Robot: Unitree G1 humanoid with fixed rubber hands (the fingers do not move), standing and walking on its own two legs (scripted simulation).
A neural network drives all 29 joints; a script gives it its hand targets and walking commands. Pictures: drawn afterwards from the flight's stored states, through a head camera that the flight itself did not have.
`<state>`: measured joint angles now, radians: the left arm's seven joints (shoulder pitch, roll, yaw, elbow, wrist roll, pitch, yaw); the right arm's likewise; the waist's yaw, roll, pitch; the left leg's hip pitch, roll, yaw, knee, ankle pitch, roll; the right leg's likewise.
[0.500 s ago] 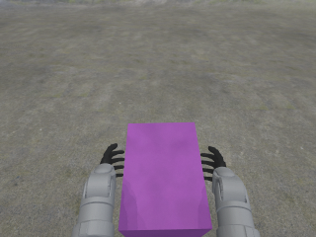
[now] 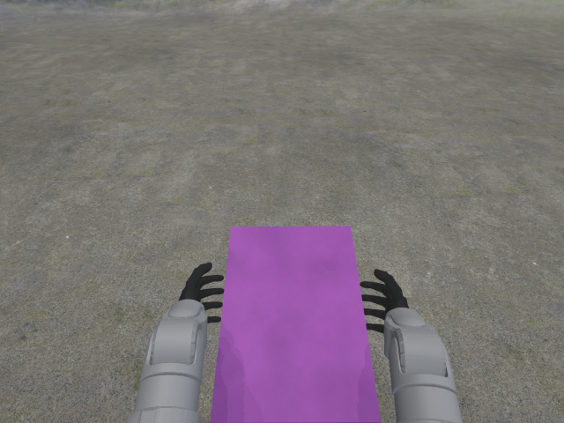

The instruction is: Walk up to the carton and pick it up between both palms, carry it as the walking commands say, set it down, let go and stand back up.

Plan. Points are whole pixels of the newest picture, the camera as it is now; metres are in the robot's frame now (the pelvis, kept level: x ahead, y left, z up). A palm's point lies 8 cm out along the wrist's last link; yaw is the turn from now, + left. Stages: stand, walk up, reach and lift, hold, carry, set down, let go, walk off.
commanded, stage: reach and lift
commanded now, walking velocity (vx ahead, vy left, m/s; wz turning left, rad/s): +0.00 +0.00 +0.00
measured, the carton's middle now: (291, 326) +0.32 -0.01 -0.03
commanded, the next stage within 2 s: hold in 0.36 s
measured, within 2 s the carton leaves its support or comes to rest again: neither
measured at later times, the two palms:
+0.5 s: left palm (190, 321) +0.28 +0.14 +0.05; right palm (398, 325) +0.28 -0.15 +0.05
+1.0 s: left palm (182, 303) +0.30 +0.16 +0.06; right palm (382, 305) +0.30 -0.14 +0.06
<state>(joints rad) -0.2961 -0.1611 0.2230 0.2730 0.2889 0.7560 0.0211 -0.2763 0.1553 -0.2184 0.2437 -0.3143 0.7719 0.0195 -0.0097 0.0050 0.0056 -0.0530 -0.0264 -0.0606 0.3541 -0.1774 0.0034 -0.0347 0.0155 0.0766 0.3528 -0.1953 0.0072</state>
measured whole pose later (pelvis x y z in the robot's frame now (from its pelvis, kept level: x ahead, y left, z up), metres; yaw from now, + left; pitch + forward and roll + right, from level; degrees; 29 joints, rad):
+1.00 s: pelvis +0.01 +0.00 -0.01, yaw +3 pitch +1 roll -1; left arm -0.26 -0.15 0.14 0.11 0.23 0.84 0.07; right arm -0.21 0.14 -0.16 0.08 -0.22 0.86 -0.06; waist 0.00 -0.01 -0.12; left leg -0.30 0.00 -0.03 0.57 -0.37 0.01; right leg -0.22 0.00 0.01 0.48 -0.28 -0.01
